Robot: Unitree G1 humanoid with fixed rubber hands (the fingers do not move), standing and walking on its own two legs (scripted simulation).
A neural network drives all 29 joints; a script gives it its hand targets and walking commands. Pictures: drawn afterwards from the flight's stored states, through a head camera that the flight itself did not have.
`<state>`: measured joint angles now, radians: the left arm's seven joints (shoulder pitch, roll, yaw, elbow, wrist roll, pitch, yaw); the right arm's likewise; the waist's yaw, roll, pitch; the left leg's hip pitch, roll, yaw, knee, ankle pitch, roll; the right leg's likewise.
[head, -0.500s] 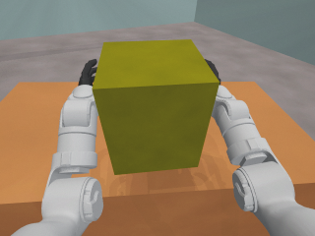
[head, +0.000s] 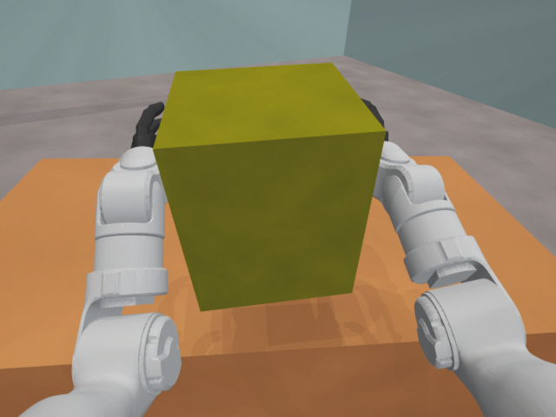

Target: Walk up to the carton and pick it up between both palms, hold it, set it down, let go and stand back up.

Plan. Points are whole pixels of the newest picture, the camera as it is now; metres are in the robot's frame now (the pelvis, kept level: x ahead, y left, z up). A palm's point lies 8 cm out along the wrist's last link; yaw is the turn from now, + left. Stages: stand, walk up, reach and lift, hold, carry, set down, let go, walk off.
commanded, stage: hold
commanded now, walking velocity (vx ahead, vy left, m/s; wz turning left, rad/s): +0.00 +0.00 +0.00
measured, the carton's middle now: (266, 185) +0.35 +0.00 +0.23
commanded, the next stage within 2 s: none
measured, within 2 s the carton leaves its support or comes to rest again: neither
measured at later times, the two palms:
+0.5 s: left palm (145, 149) +0.37 +0.15 +0.27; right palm (374, 144) +0.37 -0.15 +0.28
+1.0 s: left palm (150, 154) +0.37 +0.15 +0.26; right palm (374, 149) +0.37 -0.15 +0.27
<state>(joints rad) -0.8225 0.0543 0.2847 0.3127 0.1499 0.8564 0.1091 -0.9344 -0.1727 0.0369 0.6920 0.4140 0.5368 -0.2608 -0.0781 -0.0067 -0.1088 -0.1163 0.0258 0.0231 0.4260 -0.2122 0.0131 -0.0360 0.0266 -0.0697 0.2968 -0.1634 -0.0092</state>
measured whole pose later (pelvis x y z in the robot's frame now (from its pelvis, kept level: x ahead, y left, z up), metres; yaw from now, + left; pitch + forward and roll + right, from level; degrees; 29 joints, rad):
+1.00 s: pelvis +0.00 +0.00 +0.00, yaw +0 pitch -3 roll -2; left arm -0.88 0.07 0.30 0.40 0.14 0.84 0.10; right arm -0.98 -0.18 0.03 0.76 0.42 0.56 -0.26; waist -0.07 0.00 -0.15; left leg -0.17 0.03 0.02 0.43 -0.20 0.01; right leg -0.09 0.03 -0.07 0.30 -0.16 -0.02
